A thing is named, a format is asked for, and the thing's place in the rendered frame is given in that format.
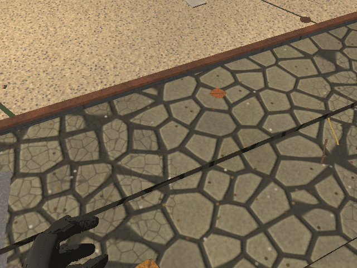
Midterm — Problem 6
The left robot hand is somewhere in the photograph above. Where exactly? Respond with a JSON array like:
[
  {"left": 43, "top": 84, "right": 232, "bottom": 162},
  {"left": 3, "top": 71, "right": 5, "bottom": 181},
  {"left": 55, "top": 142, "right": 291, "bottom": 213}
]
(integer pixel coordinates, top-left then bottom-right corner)
[{"left": 22, "top": 215, "right": 108, "bottom": 268}]

